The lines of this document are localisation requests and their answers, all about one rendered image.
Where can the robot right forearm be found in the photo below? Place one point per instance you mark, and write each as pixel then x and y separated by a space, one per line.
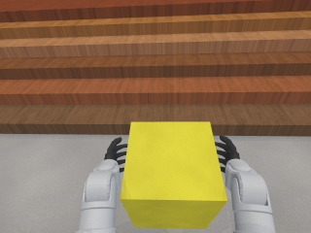
pixel 249 197

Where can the robot left forearm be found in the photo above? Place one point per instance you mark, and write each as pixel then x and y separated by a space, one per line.
pixel 99 199

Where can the left robot hand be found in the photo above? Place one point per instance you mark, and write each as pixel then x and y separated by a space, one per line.
pixel 113 154

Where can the right robot hand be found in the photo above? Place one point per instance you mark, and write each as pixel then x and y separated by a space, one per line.
pixel 229 153

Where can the carton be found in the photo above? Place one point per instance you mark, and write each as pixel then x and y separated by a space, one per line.
pixel 172 176

